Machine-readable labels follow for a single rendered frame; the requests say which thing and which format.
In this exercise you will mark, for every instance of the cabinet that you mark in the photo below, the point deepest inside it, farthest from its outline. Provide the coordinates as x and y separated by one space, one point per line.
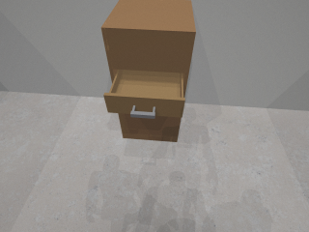
150 36

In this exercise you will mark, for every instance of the drawer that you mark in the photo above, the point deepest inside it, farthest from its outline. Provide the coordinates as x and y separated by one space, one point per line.
146 90

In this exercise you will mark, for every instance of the handle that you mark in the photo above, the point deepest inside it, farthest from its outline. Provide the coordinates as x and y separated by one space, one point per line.
142 114

